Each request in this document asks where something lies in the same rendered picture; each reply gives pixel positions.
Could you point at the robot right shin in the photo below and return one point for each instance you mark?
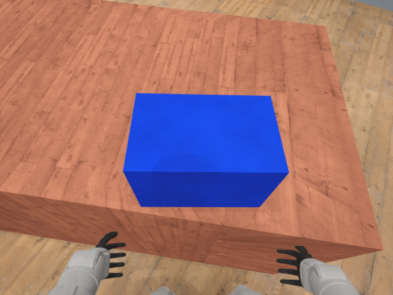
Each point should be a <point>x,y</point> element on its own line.
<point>241,287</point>

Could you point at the robot shin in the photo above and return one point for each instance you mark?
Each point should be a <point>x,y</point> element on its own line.
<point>241,287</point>
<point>164,288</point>

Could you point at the robot left shin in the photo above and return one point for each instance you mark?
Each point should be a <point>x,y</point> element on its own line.
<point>164,288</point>

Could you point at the right robot forearm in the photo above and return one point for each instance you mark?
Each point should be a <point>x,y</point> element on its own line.
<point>319,278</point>

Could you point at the pedestal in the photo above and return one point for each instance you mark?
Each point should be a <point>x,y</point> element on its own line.
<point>69,74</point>

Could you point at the robot right hand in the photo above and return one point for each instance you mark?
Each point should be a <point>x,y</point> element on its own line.
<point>300,256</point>

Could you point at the carton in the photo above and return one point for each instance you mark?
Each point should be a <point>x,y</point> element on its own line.
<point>187,150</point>

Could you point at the left robot forearm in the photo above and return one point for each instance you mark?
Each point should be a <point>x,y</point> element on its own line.
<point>83,273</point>

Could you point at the robot left hand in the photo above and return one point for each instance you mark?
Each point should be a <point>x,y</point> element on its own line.
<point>102,244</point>

